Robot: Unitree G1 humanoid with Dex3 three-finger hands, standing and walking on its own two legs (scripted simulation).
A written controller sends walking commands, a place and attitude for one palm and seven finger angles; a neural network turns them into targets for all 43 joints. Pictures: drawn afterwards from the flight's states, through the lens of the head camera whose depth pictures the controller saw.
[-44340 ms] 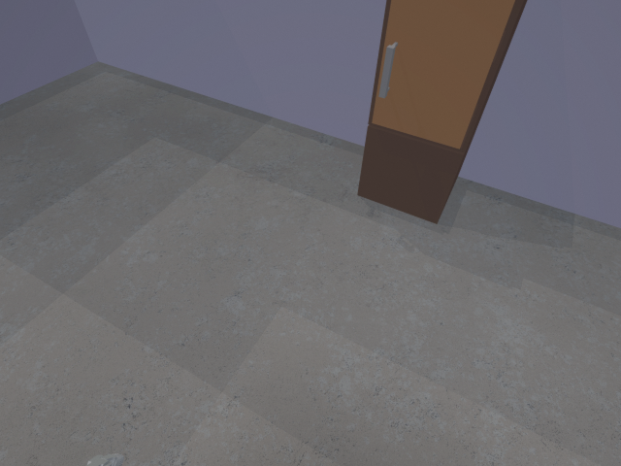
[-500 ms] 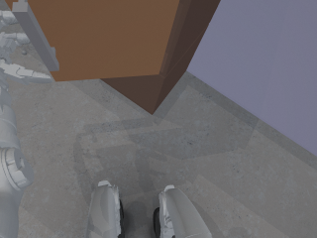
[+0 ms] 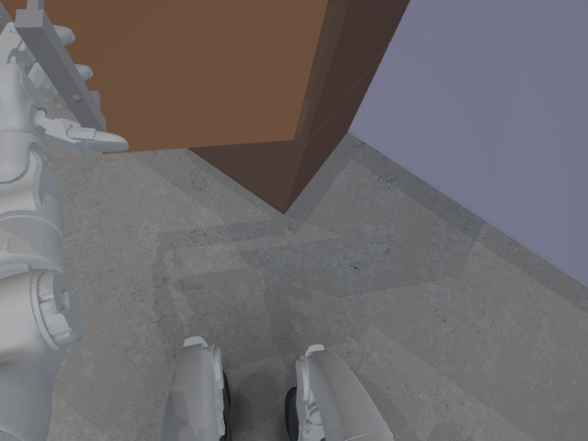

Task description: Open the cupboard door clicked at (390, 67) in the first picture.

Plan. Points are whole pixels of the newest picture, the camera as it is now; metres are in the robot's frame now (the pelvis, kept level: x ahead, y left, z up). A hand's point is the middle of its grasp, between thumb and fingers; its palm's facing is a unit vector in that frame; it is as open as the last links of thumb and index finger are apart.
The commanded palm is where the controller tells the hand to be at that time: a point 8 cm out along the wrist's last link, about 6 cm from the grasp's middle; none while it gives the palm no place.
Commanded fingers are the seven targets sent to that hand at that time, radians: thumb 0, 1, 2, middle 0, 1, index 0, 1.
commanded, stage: slide the fingers in behind the handle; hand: left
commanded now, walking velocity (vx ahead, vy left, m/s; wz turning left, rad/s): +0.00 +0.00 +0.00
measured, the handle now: (70, 69) +0.57 +0.25 +0.05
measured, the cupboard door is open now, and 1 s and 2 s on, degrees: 45 44 54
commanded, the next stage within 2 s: close the thumb around the handle in 0.70 s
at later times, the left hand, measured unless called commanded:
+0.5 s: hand (91, 97) +0.53 +0.22 +0.05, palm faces +0.14 -0.99 -0.03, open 14.0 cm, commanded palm +0.51 +0.24 +0.05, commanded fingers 0.00 -0.50 0.30 -0.30 -1.20 -0.30 -1.20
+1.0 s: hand (88, 96) +0.53 +0.22 +0.05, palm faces +0.12 -0.99 -0.01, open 12.8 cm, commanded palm +0.52 +0.24 +0.05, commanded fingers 0.00 0.12 0.56 -0.34 -1.27 -0.34 -1.27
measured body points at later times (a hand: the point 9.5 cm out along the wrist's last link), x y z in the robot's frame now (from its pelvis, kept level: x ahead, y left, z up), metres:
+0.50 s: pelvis +0.01 +0.00 +0.00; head +0.17 +0.03 +0.42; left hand +0.52 +0.27 +0.06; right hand +0.02 -0.27 -0.11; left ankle +0.07 +0.11 -0.58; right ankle +0.01 -0.10 -0.58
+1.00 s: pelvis +0.00 +0.00 +0.00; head +0.18 +0.05 +0.41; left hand +0.52 +0.28 +0.05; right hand +0.02 -0.26 -0.11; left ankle +0.07 +0.11 -0.58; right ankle +0.01 -0.10 -0.58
